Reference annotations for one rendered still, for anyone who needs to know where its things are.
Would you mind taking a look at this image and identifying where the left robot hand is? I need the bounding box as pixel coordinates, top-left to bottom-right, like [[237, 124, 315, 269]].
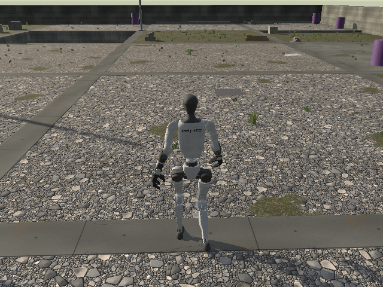
[[151, 172, 165, 189]]

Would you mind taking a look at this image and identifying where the left robot forearm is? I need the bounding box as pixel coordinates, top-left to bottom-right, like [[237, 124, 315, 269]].
[[154, 146, 168, 175]]

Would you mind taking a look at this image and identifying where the robot left thigh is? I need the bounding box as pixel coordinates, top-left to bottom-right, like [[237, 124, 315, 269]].
[[171, 166, 184, 204]]

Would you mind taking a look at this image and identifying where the right robot hand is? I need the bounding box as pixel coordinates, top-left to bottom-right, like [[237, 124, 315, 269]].
[[209, 157, 223, 167]]

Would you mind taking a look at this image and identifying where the robot left upper arm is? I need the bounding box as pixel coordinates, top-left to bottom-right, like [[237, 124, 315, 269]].
[[162, 121, 179, 155]]

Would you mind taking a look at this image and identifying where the right robot forearm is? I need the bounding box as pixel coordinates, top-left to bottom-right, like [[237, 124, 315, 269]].
[[213, 142, 222, 160]]

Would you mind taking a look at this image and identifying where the robot right upper arm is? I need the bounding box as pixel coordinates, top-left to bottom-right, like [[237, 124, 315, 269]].
[[203, 120, 220, 151]]

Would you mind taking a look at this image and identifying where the robot torso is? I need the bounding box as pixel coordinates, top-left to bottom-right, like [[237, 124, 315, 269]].
[[177, 117, 205, 179]]

